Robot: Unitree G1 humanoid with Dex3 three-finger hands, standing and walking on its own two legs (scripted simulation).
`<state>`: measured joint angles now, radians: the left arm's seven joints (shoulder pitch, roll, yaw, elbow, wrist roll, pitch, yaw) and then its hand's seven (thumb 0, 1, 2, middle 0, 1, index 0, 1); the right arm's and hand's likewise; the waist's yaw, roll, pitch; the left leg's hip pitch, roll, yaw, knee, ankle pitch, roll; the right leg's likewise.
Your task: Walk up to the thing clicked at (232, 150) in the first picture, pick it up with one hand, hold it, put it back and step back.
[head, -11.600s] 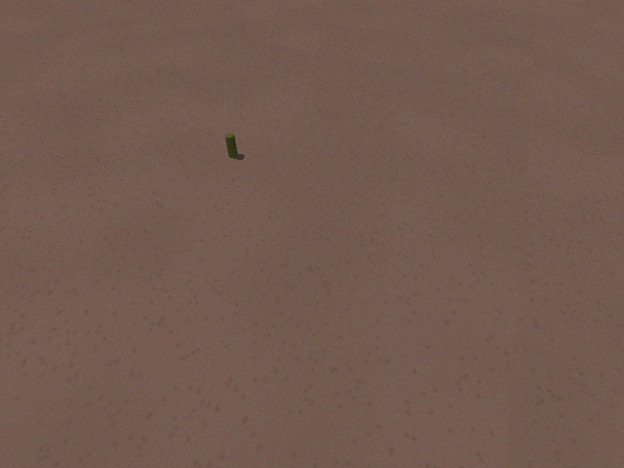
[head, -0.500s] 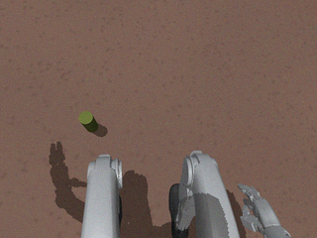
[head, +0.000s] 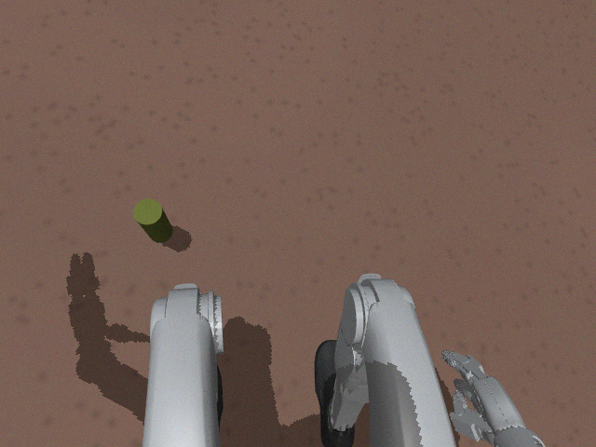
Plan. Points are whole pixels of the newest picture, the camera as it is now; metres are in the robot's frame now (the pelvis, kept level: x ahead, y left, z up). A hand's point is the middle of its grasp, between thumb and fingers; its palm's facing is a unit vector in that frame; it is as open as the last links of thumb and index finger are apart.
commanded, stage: go down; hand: left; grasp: from the side
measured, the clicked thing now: (154, 222) +0.48 +0.24 -0.32
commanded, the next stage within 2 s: approach in 0.50 s
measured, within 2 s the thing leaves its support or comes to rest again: neither
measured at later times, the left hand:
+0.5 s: hand out of the picture +0.38 +0.43 -0.01, palm faces +0.23 -0.97 -0.11, open 17.3 cm
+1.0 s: hand (11, 232) +0.40 +0.38 -0.14, palm faces +0.20 -0.98 +0.03, open 17.6 cm
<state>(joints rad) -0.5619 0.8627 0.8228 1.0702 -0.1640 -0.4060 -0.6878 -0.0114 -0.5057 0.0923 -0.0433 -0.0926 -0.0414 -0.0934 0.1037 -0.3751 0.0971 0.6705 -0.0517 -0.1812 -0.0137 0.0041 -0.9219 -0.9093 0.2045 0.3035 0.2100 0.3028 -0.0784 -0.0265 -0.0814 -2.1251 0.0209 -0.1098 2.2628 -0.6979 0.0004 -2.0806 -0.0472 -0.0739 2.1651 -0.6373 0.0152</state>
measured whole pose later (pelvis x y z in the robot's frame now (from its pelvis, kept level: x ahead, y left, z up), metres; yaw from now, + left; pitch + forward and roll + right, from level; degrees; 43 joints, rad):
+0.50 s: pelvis +0.00 +0.00 -0.02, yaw -1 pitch +31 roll -8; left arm -0.58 0.92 0.87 1.09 -0.19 -0.42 -0.73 -0.01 -0.51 0.10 -0.04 -0.09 -0.04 -0.10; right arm 0.09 -0.39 0.12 0.66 -0.06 -0.17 -0.01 0.00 -0.93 -0.91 0.20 0.30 0.21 0.30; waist -0.09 -0.04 -0.05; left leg -2.17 0.02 -0.13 2.32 -0.70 0.00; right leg -2.11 -0.05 -0.08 2.21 -0.64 0.02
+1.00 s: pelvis -0.01 +0.00 -0.06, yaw -4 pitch +25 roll -10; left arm -0.66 0.94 0.83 1.35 -0.21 -0.66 -0.70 -0.01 -0.59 0.06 -0.08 -0.10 -0.06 -0.12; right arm -0.01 -0.40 0.25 0.63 -0.14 -0.17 0.02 0.00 -0.91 -0.90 0.20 0.30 0.21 0.30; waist -0.16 -0.14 0.10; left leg -2.23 0.02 -0.19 2.49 -0.71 -0.01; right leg -2.16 -0.02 -0.13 2.33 -0.61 0.02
